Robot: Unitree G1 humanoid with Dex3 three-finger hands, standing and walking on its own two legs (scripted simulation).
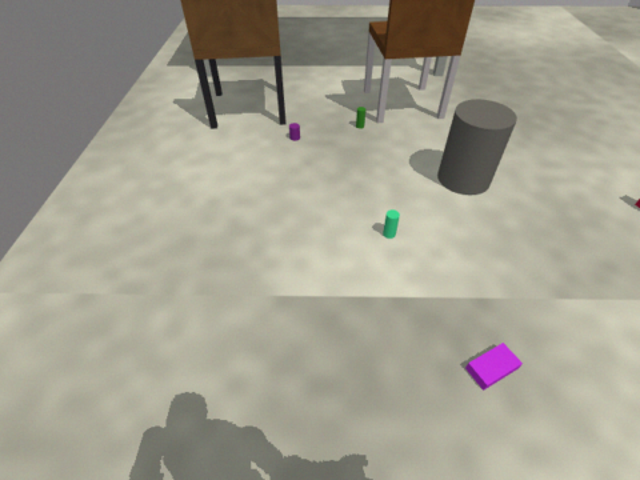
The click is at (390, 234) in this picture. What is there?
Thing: squat round
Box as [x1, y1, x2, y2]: [383, 210, 399, 238]
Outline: 395,210 389,210 386,213 383,234 389,238 394,236 399,214
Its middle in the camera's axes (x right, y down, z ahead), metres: +0.31 -0.06 +1.69
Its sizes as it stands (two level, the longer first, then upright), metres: 0.056 0.056 0.123
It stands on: the floor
